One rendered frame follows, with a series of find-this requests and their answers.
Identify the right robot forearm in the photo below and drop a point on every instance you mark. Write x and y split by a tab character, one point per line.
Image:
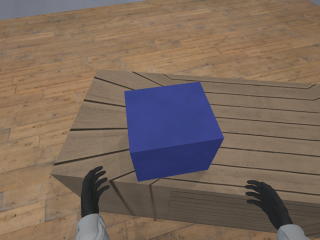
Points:
291	232

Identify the carton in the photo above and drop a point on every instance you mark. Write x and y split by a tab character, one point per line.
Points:
172	130

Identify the robot right hand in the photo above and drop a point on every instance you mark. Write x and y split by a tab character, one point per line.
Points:
270	203

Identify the robot left hand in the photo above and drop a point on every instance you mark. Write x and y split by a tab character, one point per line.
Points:
89	194

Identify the pedestal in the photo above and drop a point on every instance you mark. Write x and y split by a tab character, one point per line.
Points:
271	133

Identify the left robot forearm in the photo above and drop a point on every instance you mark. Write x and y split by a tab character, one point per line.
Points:
92	227

